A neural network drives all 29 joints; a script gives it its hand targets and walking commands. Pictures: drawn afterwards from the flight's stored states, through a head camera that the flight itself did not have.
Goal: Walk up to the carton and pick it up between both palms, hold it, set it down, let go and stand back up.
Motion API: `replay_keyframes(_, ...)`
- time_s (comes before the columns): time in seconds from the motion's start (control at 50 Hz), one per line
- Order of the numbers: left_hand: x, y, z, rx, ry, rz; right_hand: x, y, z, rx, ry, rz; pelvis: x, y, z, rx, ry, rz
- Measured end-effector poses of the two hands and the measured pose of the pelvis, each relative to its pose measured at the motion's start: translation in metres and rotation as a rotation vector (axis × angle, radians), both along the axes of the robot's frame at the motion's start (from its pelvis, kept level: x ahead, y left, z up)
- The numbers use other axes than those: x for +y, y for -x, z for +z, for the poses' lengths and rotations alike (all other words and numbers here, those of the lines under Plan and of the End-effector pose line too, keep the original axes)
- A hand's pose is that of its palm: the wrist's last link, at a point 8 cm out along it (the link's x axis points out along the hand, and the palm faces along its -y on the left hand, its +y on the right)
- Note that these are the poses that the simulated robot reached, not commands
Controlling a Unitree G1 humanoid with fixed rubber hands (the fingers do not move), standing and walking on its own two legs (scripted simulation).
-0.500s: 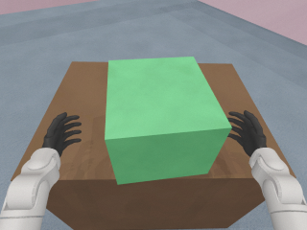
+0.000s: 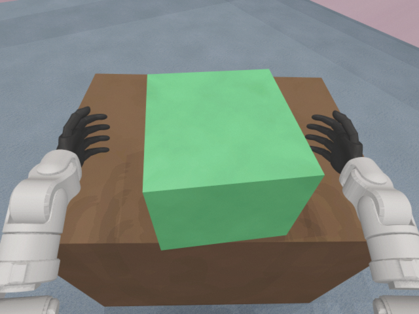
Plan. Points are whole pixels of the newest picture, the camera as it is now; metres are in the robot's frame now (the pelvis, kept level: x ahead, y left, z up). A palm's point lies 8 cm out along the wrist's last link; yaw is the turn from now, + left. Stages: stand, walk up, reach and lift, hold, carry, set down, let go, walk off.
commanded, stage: reach and lift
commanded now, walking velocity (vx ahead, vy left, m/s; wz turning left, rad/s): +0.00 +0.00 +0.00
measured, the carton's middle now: (217, 155) +0.45 -0.01 +0.04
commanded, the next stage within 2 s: none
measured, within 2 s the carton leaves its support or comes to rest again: neither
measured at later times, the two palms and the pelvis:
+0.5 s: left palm (73, 111) +0.41 +0.24 +0.19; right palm (341, 117) +0.43 -0.23 +0.18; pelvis +0.00 +0.00 +0.00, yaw +0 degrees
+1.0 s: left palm (96, 134) +0.43 +0.23 +0.11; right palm (323, 129) +0.45 -0.22 +0.13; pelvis +0.00 +0.00 +0.00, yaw -1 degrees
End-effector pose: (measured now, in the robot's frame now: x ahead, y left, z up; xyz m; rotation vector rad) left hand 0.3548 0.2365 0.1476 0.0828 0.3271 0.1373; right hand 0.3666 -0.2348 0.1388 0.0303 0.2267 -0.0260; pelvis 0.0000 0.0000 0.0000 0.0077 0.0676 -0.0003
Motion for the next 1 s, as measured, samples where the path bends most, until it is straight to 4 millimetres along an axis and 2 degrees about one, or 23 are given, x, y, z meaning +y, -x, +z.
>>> replay_keyframes(0.3,0.006,-0.038,0.028,-0.005,0.015,0.031,0.0,-0.037,0.023,0.008,-0.012,-0.027,0.002,0.001,-0.001,0.05,0.004,0.0)
replay_keyframes(0.6,0.007,-0.07,0.039,0.004,0.054,0.063,0.004,-0.068,0.044,0.013,-0.011,-0.025,-0.001,-0.004,-0.002,0.104,0.007,-0.003)
replay_keyframes(0.7,0.008,-0.075,0.028,0.01,0.071,0.076,0.003,-0.072,0.036,0.039,-0.009,-0.034,-0.001,-0.005,-0.002,0.109,0.008,-0.004)
replay_keyframes(1.0,-0.005,-0.08,-0.035,0.016,0.154,0.076,0.012,-0.079,-0.012,0.064,0.033,-0.053,0.002,-0.001,-0.005,0.156,0.017,-0.007)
